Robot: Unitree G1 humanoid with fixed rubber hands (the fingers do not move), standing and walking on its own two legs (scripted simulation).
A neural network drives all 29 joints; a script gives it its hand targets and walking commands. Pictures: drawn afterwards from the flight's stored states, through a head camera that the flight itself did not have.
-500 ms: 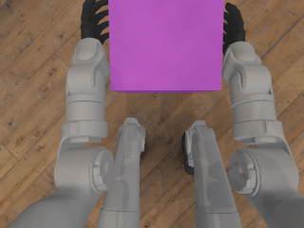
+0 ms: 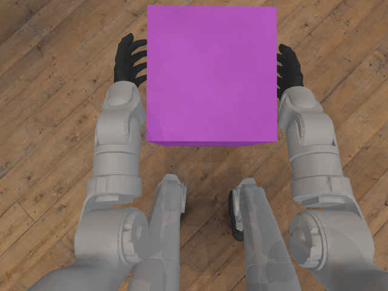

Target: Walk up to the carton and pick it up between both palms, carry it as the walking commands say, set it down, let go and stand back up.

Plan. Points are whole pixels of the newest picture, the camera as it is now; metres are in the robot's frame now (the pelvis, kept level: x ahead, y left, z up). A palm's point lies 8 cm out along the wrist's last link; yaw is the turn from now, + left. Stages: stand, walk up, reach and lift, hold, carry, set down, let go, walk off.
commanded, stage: reach and lift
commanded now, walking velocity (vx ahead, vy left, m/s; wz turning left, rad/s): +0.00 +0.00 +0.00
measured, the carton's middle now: (206, 93) +0.48 +0.02 -0.11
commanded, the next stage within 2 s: none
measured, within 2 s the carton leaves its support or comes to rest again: neither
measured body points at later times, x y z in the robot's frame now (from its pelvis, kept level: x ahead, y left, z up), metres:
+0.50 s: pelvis +0.09 +0.00 +0.09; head +0.17 +0.00 +0.53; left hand +0.47 +0.16 +0.08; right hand +0.46 -0.13 +0.06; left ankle +0.15 +0.15 -0.60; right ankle +0.13 -0.12 -0.60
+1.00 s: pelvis +0.12 +0.01 +0.13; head +0.15 +0.01 +0.58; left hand +0.45 +0.17 +0.14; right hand +0.44 -0.13 +0.12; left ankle +0.15 +0.15 -0.60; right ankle +0.13 -0.12 -0.60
